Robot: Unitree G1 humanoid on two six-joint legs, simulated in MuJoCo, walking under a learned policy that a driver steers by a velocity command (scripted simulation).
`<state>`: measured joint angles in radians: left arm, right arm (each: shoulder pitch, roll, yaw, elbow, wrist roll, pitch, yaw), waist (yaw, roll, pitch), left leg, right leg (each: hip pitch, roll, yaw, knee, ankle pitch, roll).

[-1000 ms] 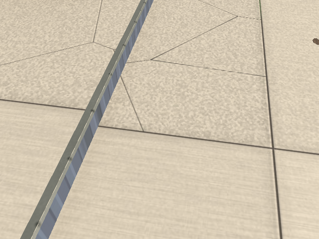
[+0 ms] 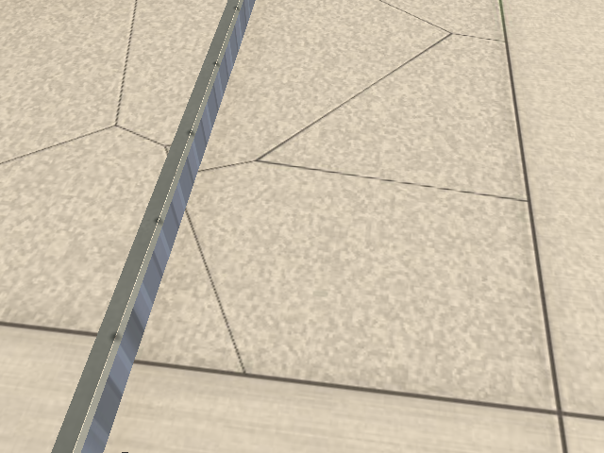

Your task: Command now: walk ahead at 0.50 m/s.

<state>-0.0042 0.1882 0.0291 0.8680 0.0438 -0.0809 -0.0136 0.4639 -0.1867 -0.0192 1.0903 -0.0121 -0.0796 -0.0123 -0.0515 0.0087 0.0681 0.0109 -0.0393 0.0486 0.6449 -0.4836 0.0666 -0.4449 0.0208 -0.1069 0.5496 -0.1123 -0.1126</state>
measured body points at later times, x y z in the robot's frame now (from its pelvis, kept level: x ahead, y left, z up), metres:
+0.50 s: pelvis +0.27 +0.01 +0.01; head +0.31 +0.01 +0.46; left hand +0.21 +0.26 -0.13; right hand +0.47 -0.23 -0.09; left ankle +0.41 +0.09 -0.72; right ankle +0.11 -0.07 -0.72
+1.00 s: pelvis +0.51 -0.04 +0.01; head +0.54 -0.06 +0.46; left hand +0.80 +0.06 -0.09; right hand +0.36 -0.25 -0.13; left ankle +0.41 +0.10 -0.72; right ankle +0.59 -0.18 -0.70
